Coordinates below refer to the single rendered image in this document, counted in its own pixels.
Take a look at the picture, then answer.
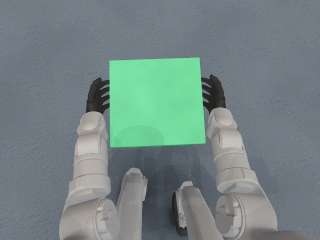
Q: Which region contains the left robot shin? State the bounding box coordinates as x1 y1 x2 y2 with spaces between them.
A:
121 168 143 185

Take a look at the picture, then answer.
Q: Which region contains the carton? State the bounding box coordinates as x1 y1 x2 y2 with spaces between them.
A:
109 57 206 148

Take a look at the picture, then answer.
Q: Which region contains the robot left upper arm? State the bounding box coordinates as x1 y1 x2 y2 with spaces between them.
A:
59 197 121 240

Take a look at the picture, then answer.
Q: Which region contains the robot shin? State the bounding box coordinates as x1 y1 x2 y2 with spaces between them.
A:
121 168 143 185
178 181 200 227

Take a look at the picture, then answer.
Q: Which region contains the left robot hand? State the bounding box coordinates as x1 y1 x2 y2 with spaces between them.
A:
86 77 110 115

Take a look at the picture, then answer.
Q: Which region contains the robot left forearm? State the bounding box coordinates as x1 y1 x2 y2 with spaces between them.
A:
59 111 111 239

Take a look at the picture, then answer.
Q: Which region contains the right robot hand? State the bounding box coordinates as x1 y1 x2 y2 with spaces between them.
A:
201 74 226 114

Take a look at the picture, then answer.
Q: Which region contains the right robot shin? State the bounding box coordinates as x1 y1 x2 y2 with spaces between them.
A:
178 181 200 227

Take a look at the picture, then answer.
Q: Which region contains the robot right forearm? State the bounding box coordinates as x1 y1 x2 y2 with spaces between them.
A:
206 107 278 225

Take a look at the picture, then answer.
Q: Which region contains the robot right upper arm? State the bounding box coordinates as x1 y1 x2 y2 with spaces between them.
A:
215 192 316 240

